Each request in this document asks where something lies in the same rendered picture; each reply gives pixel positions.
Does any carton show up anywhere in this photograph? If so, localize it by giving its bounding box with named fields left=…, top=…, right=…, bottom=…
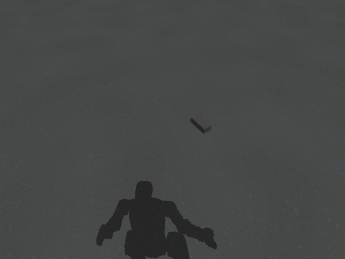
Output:
left=191, top=114, right=211, bottom=134

